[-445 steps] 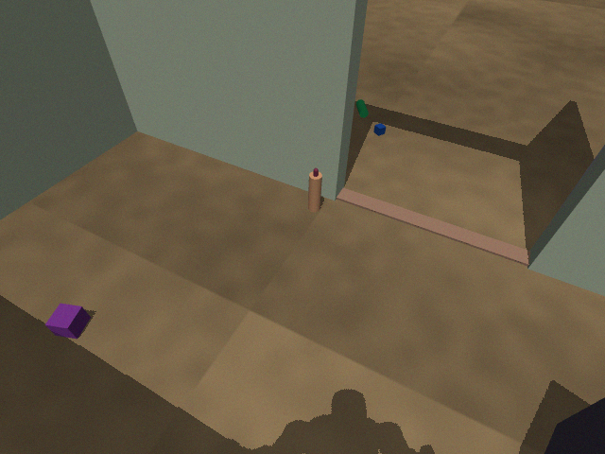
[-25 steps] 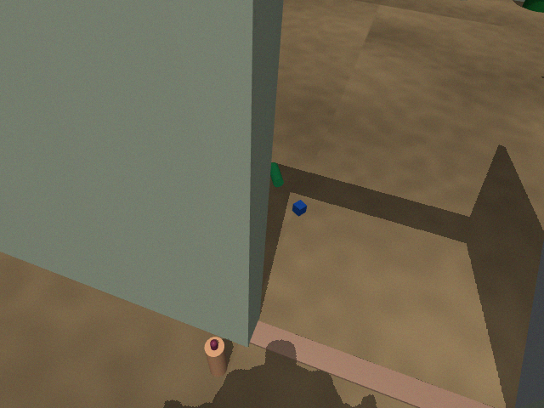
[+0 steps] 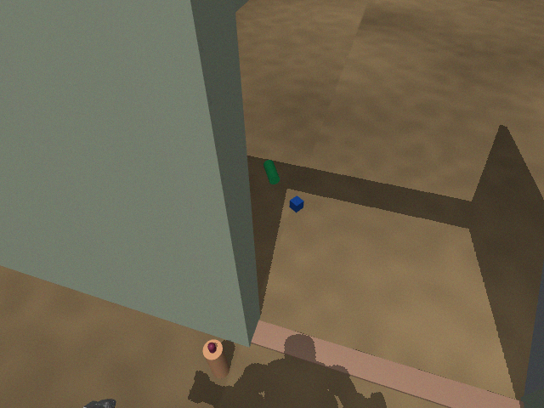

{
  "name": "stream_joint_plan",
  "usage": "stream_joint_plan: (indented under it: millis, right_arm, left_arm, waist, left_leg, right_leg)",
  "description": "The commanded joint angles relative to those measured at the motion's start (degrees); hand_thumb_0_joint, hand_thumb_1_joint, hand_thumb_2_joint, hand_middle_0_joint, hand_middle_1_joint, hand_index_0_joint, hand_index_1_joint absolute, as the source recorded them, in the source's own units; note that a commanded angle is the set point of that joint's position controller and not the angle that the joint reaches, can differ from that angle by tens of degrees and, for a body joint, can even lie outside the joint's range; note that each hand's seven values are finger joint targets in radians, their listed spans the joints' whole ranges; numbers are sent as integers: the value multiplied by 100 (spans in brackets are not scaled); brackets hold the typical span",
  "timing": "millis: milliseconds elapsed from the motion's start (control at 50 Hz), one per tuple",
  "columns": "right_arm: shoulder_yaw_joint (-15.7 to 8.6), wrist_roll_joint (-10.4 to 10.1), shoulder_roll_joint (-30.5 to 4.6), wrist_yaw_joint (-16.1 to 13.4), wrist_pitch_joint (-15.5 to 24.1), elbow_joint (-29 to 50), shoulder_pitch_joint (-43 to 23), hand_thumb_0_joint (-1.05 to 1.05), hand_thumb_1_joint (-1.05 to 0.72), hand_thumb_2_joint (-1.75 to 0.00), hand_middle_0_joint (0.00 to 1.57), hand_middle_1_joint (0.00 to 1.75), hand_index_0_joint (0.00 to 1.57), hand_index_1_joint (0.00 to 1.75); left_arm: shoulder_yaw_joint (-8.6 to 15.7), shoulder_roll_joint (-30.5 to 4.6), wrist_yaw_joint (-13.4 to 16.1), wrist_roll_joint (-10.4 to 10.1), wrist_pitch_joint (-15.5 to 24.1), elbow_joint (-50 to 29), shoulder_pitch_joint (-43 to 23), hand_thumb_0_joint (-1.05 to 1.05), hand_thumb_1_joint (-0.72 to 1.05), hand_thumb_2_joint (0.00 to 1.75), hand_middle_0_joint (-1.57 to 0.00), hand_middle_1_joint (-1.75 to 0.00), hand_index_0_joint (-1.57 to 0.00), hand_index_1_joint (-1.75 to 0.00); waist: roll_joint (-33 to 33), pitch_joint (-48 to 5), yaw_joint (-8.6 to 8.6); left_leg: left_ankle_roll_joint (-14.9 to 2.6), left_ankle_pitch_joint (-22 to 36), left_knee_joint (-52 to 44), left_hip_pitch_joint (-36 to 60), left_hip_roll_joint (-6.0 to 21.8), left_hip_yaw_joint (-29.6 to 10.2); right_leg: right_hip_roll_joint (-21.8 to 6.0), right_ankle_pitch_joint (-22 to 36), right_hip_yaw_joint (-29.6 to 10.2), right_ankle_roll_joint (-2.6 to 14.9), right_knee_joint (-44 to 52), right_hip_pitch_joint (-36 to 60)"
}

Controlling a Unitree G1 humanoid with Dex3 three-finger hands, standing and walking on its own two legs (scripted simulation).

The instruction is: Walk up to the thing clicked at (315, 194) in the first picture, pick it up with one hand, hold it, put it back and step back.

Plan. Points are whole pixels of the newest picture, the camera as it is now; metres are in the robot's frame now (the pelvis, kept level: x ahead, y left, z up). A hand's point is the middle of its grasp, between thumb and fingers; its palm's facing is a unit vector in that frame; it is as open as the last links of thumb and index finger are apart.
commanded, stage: walk up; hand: left
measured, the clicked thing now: (216, 358) +0.40 +0.19 -0.64
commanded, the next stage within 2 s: stand in 0.32 s
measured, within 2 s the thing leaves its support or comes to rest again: neither
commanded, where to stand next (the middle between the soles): +0.05 +0.00 m, yaw -1 degrees
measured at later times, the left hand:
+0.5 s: hand out of the picture +0.08 +0.26 -0.14, palm faces -0.02 -0.94 -0.34, open 7.4 cm
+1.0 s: hand out of the picture +0.11 +0.25 -0.14, palm faces -0.03 -0.94 -0.35, open 7.4 cm
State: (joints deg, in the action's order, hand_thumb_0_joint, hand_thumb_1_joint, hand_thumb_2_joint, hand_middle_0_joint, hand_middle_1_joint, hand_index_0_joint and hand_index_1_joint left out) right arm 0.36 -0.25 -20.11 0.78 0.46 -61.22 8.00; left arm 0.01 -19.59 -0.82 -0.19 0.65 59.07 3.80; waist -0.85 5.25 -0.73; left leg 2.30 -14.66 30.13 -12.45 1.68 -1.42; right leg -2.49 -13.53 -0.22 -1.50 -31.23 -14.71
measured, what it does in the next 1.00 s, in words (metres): stands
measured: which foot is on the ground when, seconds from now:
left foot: down 0.00-1.00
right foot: down 0.00-1.00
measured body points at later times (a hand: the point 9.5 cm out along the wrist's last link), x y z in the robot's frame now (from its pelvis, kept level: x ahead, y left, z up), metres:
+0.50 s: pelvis +0.01 +0.00 +0.01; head +0.02 +0.00 +0.46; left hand +0.08 +0.31 -0.12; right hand +0.09 -0.30 -0.12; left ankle +0.02 +0.15 -0.73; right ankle +0.04 -0.14 -0.73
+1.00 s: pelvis +0.03 -0.01 +0.01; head +0.03 -0.01 +0.46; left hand +0.11 +0.30 -0.11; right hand +0.11 -0.31 -0.12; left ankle +0.02 +0.15 -0.73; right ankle +0.04 -0.14 -0.73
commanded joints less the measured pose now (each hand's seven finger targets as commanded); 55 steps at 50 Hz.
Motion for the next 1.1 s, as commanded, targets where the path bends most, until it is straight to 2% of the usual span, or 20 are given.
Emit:
stream_joint_plan:
  millis: [0, 100, 200, 280, 320, 380, 440, 560, 640, 720, 800, 920, 1020, 1080]
  right_arm:
    - [-257, 17, -1360, -74, 124, 115, -192, 0, -90, -90, 20, 30, 20, 30]
    - [-229, 32, -1302, -71, 167, -17, -371, 0, -90, -90, 20, 30, 20, 30]
    - [-244, 54, -1295, -71, 161, -85, -468, 0, -90, -90, 20, 30, 20, 30]
    - [-252, 36, -1285, -68, 160, -72, -535, 0, -90, -90, 20, 30, 20, 30]
    - [-272, 98, -1241, -69, 174, -66, -546, 0, -90, -90, 20, 30, 20, 30]
    - [-290, 99, -1291, -65, 141, -80, -593, 0, -90, -90, 20, 30, 20, 30]
    - [-306, 86, -1289, -66, 125, -64, -597, 0, -90, -90, 20, 30, 20, 30]
    - [-296, 76, -1284, -54, 103, -63, -560, 0, -90, -90, 20, 30, 20, 30]
    - [-289, 70, -1289, -62, 125, -65, -567, 0, -90, -90, 20, 30, 20, 30]
    - [-284, 56, -1248, -73, 101, -70, -557, 0, -90, -90, 20, 30, 20, 30]
    - [-286, 69, -1286, -82, 93, -84, -611, 0, -90, -90, 20, 30, 20, 30]
    - [-273, 64, -1245, -81, 91, -96, -531, 0, -90, -90, 20, 30, 20, 30]
    - [-272, 72, -1233, -76, 87, -106, -559, 0, -90, -90, 20, 30, 20, 30]
    - [-260, 79, -1229, -85, 86, -104, -531, 0, -90, -90, 20, 30, 20, 30]
  left_arm:
    - [329, -1387, 96, -23, 94, -146, -276, 0, 90, 90, -20, -30, -20, -30]
    - [311, -1296, 70, -28, 81, 37, -356, 0, 90, 90, -20, -30, -20, -30]
    - [297, -1263, 49, 0, 74, 186, -387, 0, 90, 90, -20, -30, -20, -30]
    - [291, -1274, 48, 29, 98, 253, -316, 0, 90, 90, -20, -30, -20, -30]
    - [264, -1339, 57, 65, 127, 254, -334, 0, 90, 90, -20, -30, -20, -30]
    - [258, -1370, 58, 55, 131, 272, -280, 0, 90, 90, -20, -30, -20, -30]
    - [243, -1373, 70, 67, 137, 300, -209, 0, 90, 90, -20, -30, -20, -30]
    - [222, -1391, 80, 68, 131, 330, -43, 0, 90, 90, -20, -30, -20, -30]
    - [217, -1360, 88, 50, 161, 330, 5, 0, 90, 90, -20, -30, -20, -30]
    - [215, -1374, 106, 54, 163, 344, 28, 0, 90, 90, -20, -30, -20, -30]
    - [222, -1342, 102, 57, 122, 342, 29, 0, 90, 90, -20, -30, -20, -30]
    - [235, -1368, 113, 58, 154, 317, -7, 0, 90, 90, -20, -30, -20, -30]
    - [251, -1384, 109, 57, 120, 278, -41, 0, 90, 90, -20, -30, -20, -30]
    - [261, -1375, 106, 55, 109, 270, -115, 0, 90, 90, -20, -30, -20, -30]
  waist:
    - [217, -567, 105]
    - [81, -622, 150]
    - [-39, -542, 140]
    - [-33, -723, 114]
    - [13, -693, 54]
    - [-26, -537, 79]
    - [35, -609, 67]
    - [41, -565, 51]
    - [72, -821, 64]
    - [211, -805, 37]
    - [98, -638, 74]
    - [207, -738, 56]
    - [119, -620, 84]
    - [54, -629, 63]
  left_leg:
    - [-373, 617, -781, 117, 391, -424]
    - [-354, 721, -1193, 72, 506, -501]
    - [-346, 396, -1404, -34, 518, -538]
    - [-353, 671, -1315, 214, 524, -460]
    - [-273, 635, -1410, 350, 549, -455]
    - [-285, 235, -1507, 207, 529, -452]
    - [-286, 513, -1462, 367, 545, -427]
    - [-292, 398, -1454, 417, 524, -380]
    - [-295, 1132, -1375, 607, 583, -367]
    - [-283, 1256, -1328, 678, 591, -334]
    - [-243, 931, -1424, 580, 564, -328]
    - [-253, 1224, -1346, 640, 587, -303]
    - [-223, 867, -1442, 521, 558, -298]
    - [-240, 833, -1450, 490, 570, -275]
  right_leg:
    - [-514, -140, -621, 363, 1130, 266]
    - [-422, 290, -428, 287, 1138, 634]
    - [-400, 149, -386, 254, 1285, 753]
    - [-440, 492, -357, 238, 1348, 810]
    - [-471, 476, -448, 249, 1369, 676]
    - [-454, 216, -461, 231, 1431, 642]
    - [-454, 339, -458, 235, 1455, 611]
    - [-458, 274, -479, 232, 1517, 505]
    - [-500, 1107, -430, 241, 1367, 752]
    - [-507, 1222, -391, 234, 1387, 768]
    - [-462, 814, -384, 218, 1436, 666]
    - [-518, 1230, -395, 222, 1429, 841]
    - [-466, 696, -389, 225, 1531, 766]
    - [-481, 752, -419, 235, 1489, 789]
